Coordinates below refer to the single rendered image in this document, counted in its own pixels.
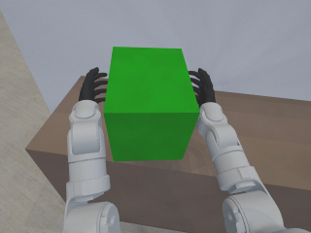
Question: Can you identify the right robot forearm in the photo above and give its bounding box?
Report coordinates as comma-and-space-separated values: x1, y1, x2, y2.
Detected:
196, 102, 284, 225

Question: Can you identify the left robot forearm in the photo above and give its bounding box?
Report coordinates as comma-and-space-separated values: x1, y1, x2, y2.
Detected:
62, 100, 111, 233

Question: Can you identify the pedestal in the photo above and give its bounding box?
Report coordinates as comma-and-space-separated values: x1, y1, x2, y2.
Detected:
25, 76, 311, 233

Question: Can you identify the robot right hand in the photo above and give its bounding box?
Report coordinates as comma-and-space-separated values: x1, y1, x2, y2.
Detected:
189, 68, 216, 109

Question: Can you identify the carton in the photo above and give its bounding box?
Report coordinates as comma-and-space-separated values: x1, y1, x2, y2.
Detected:
103, 47, 200, 162

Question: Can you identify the left robot upper arm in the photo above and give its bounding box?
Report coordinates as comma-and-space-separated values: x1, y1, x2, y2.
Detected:
63, 201, 121, 233

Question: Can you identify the robot left hand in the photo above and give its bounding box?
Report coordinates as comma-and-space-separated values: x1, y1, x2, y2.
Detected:
78, 67, 108, 104

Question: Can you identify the right robot upper arm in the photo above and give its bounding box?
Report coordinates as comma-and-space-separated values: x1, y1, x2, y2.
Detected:
222, 190, 311, 233

